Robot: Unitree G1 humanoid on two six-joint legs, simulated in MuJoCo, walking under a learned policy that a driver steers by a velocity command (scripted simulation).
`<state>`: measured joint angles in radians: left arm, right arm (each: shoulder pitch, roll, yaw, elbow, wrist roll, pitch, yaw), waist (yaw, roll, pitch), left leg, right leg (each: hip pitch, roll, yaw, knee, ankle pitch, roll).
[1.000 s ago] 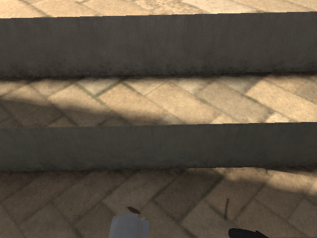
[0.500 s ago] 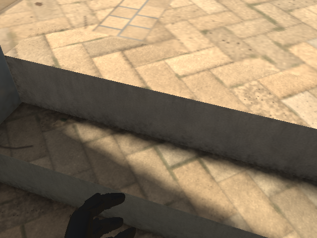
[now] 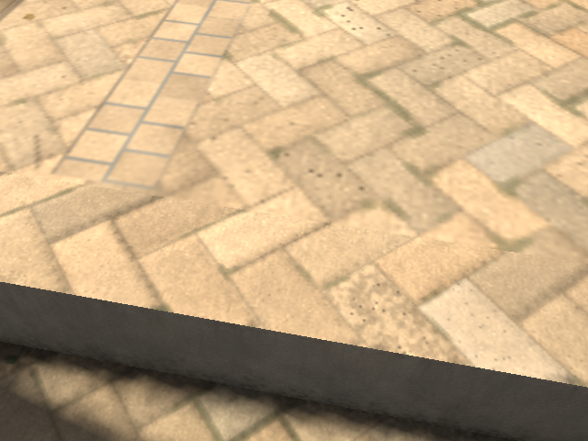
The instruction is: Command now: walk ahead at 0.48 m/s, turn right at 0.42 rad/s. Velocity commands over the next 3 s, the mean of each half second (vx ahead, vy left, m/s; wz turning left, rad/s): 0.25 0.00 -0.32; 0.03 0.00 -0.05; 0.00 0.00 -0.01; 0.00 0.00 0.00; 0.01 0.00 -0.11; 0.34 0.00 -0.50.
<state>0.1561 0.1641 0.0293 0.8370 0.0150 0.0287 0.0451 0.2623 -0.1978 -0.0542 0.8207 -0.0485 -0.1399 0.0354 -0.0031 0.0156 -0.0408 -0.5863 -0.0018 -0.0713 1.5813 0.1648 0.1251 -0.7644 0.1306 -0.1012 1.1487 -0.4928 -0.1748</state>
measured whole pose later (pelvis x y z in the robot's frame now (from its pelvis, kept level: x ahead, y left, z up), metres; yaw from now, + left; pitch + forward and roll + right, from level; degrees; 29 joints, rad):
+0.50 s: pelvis +0.11 +0.06 +0.09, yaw -7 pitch +2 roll -1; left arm 0.36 0.09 0.06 0.88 0.01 -0.10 0.10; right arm 0.16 -0.10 0.00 0.68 -0.05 -0.02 -0.02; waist 0.04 0.04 -0.01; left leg -1.07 0.06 -0.01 2.04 -0.18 0.04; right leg -0.30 0.10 0.13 0.56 -0.29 -0.06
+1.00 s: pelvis +0.19 +0.14 +0.11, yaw -8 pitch +4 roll +0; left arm 0.01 0.11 0.03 0.55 0.04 0.02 0.03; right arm 0.43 -0.15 -0.05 0.93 -0.02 -0.09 -0.04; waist -0.01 -0.05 0.01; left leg -0.05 0.04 0.11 0.22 -0.23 -0.01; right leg -1.09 0.02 -0.01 1.94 -0.49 -0.07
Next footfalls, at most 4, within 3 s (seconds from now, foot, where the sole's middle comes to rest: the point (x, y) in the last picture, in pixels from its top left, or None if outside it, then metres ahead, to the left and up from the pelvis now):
0.68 left None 0.17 0.27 -0.67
1.06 right None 0.30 0.01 -0.46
1.62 left None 0.24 0.29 -0.41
1.80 left None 0.13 0.31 -0.65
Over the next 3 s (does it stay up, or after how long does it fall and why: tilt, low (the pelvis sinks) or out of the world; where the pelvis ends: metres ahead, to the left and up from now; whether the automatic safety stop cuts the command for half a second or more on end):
stays up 0.50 0.29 0.34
